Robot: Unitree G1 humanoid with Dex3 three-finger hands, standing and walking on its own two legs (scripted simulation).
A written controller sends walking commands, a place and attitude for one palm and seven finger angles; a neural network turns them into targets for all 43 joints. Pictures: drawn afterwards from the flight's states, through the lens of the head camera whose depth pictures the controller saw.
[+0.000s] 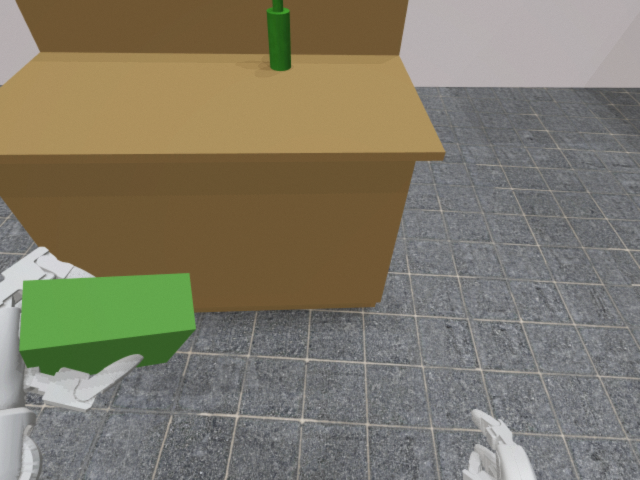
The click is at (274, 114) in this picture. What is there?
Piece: table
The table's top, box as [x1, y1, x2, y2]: [0, 52, 445, 163]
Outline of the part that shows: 0,87 0,163 442,160 445,152 398,55 291,54 291,67 285,71 275,71 269,67 268,54 40,52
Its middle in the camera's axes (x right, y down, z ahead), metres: -0.29 -0.37 +1.02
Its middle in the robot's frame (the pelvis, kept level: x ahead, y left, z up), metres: +1.00 +0.35 -0.02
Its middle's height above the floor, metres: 0.75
